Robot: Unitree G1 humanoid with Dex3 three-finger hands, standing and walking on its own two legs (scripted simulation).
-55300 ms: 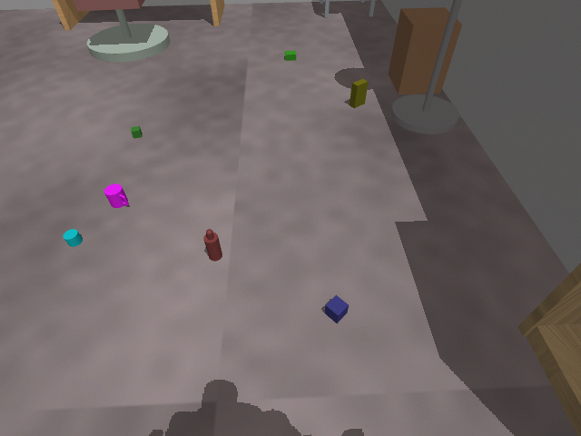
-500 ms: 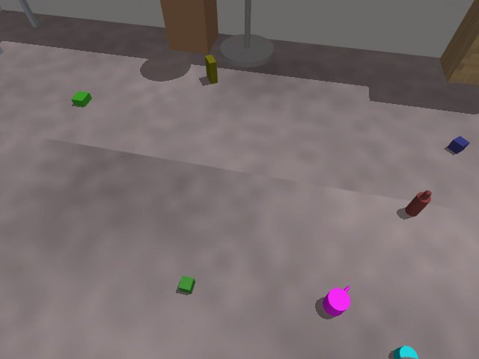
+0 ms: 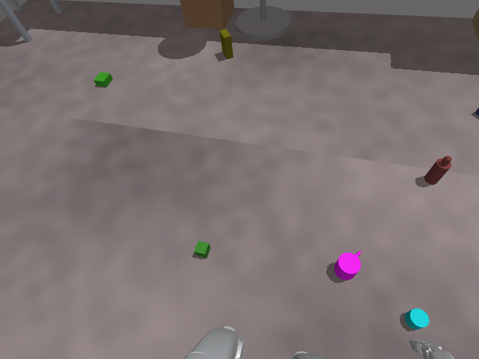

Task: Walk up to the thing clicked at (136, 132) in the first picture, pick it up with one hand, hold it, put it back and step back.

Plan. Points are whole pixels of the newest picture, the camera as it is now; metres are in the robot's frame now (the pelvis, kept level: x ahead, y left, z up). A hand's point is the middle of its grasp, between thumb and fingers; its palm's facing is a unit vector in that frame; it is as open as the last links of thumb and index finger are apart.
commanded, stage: step back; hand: left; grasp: from above
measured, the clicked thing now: (202, 249) +0.57 +0.25 -0.74
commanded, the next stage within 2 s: none
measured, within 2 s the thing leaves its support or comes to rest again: neither
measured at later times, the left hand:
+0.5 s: hand out of the picture -0.05 +0.33 -0.15, palm faces +0.07 -0.92 -0.39, open 7.4 cm
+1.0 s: hand out of the picture -0.18 +0.30 -0.13, palm faces +0.01 -0.89 -0.45, open 7.4 cm
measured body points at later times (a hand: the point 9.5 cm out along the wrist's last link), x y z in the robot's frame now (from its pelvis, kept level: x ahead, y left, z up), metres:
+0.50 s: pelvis -0.14 +0.04 +0.00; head -0.09 +0.06 +0.45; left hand -0.05 +0.37 -0.12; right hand -0.01 -0.26 -0.10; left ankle -0.09 +0.15 -0.73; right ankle -0.17 -0.10 -0.64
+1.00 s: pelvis -0.31 +0.03 +0.00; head -0.24 +0.01 +0.44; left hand -0.18 +0.35 -0.10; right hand -0.25 -0.29 -0.14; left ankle -0.35 +0.16 -0.70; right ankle -0.23 -0.09 -0.73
